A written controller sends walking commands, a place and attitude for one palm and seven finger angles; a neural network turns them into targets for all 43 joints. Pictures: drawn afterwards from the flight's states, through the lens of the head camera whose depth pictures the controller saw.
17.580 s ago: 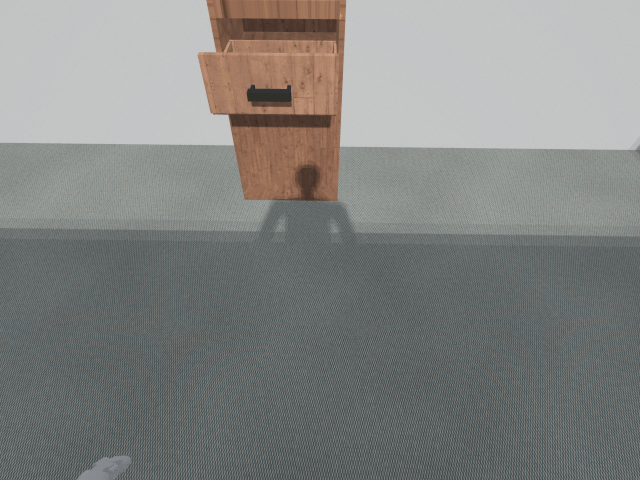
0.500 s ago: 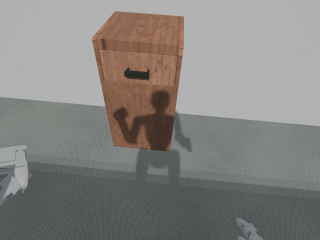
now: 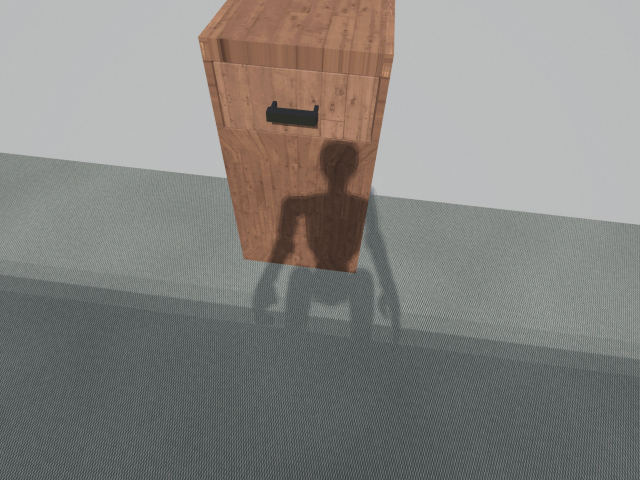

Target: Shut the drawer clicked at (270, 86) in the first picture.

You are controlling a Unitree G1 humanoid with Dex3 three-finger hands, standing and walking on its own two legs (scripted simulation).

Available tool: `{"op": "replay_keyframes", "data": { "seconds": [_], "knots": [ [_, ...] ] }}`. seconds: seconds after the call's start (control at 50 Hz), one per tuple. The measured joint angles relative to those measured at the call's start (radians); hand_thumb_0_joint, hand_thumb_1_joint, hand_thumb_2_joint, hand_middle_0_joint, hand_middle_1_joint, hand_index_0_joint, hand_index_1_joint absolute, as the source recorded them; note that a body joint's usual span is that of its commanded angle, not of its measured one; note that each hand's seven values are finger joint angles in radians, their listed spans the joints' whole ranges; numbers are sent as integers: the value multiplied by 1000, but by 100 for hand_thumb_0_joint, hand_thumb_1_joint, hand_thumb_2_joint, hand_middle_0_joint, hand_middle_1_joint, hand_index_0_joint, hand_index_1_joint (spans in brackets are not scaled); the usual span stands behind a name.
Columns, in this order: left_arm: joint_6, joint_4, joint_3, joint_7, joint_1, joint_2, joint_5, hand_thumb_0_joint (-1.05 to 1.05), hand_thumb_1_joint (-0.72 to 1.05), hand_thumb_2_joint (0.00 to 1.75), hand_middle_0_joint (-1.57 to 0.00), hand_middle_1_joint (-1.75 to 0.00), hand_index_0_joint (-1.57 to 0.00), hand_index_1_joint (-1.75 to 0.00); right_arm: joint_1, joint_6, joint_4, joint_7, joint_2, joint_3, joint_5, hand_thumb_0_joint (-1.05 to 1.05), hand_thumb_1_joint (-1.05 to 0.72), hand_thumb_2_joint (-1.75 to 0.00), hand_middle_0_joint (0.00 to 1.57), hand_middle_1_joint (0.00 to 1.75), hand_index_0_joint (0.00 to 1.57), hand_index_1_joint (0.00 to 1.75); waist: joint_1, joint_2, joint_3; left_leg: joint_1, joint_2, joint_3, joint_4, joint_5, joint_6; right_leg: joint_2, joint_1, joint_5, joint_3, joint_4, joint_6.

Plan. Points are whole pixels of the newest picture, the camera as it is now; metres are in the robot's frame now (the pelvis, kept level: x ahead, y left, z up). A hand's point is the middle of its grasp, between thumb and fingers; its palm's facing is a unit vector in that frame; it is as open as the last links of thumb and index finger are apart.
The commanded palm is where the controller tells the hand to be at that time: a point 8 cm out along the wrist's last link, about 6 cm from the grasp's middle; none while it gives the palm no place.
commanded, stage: let the arm hang, fingers relaxed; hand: left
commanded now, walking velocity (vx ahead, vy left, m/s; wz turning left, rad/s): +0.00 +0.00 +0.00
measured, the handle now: (293, 111) +0.93 +0.12 -0.07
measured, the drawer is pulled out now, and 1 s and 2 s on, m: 0.00 0.00 0.00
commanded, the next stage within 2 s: look to check the result in 0.64 s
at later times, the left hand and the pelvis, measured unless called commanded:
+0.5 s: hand out of the picture +0.00 +0.17 -0.17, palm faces +0.00 -0.98 -0.18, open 7.3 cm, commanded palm none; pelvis +0.00 +0.01 +0.00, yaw -2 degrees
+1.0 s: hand out of the picture +0.01 +0.17 -0.17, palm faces +0.00 -0.98 -0.19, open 7.4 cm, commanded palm none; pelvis +0.01 +0.01 +0.00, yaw -2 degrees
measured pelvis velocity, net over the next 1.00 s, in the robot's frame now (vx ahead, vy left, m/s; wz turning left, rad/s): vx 0.01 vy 0.01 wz -0.04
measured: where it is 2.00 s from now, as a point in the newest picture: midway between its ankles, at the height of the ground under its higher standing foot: outside the picture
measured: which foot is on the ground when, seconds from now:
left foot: down 0.00-1.00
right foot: down 0.00-1.00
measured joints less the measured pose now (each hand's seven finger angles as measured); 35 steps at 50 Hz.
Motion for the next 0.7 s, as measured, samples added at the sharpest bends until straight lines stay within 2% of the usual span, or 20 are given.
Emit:
{"op": "replay_keyframes", "data": {
  "seconds": [0.2,0.3,0.44,0.7],
  "knots": [
    [-12,137,-22,4,4,-50,-5,0,91,89,-41,-55,-42,-54,5,-11,88,-4,25,2,5,1,-91,-90,20,30,20,30,1,33,-13,48,-19,28,-65,28,15,-16,25,19,27,-32,15],
    [-19,160,-26,6,-14,-80,-5,0,91,89,-29,-40,-29,-40,7,-17,117,-7,43,3,6,1,-91,-90,20,30,20,30,-2,25,-17,55,-23,34,-75,33,18,-20,25,20,34,-31,18],
    [-23,180,-24,13,-25,-102,-2,1,92,89,-22,-32,-22,-32,22,-24,141,-12,61,-1,6,0,-91,-90,20,30,20,30,-8,11,-24,62,-23,42,-79,32,18,-19,26,18,42,-28,18],
    [-31,193,-17,14,-17,-109,-4,0,91,89,-20,-30,-20,-30,39,-28,157,-18,66,-10,7,0,-91,-90,20,30,20,30,-10,12,-16,64,-21,46,-81,28,17,-17,25,14,45,-28,18]
  ]
}}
